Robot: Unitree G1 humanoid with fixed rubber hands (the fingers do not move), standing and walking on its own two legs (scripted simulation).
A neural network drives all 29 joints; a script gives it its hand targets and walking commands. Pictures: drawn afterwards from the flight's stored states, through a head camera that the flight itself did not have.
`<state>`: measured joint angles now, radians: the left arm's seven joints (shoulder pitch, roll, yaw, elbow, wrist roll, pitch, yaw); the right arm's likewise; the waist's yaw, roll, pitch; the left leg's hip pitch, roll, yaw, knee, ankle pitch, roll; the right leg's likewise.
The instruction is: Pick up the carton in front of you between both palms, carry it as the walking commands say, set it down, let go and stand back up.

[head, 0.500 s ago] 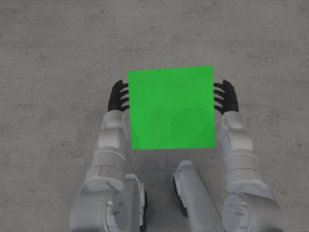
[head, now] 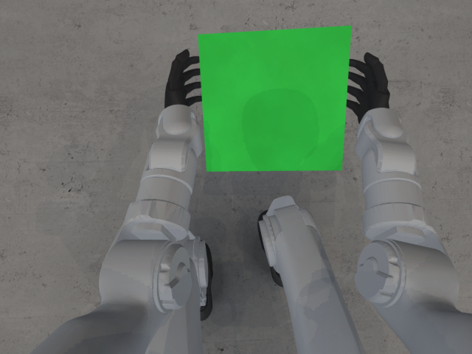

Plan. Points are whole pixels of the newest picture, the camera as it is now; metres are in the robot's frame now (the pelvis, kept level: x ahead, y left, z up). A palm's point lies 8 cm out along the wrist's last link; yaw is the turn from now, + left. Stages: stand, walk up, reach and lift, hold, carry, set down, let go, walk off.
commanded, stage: set down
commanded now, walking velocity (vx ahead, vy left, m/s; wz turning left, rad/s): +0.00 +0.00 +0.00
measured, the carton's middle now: (271, 103) +0.49 -0.15 -0.23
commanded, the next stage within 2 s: none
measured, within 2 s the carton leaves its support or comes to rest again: rests again in 1.00 s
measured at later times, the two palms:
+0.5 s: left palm (196, 101) +0.52 -0.01 -0.22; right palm (353, 113) +0.43 -0.30 -0.22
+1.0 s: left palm (191, 96) +0.53 -0.01 -0.23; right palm (348, 113) +0.44 -0.30 -0.24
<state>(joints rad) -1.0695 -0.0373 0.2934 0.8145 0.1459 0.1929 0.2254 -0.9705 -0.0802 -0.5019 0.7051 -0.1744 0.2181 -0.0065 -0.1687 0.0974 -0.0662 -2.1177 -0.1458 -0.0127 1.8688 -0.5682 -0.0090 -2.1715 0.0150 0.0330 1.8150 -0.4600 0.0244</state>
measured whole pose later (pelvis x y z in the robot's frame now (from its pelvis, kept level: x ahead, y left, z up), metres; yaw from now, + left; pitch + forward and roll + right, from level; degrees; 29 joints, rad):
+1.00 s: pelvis -0.01 +0.00 -0.08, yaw +0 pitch +43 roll -2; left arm -1.41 0.07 0.24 1.09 0.13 0.10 0.16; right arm -1.19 -0.27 -0.49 0.98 -0.09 0.14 0.06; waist -0.17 0.09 0.16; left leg -2.30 -0.17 0.00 2.15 -0.60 -0.01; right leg -2.34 0.00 0.02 2.08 -0.50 0.04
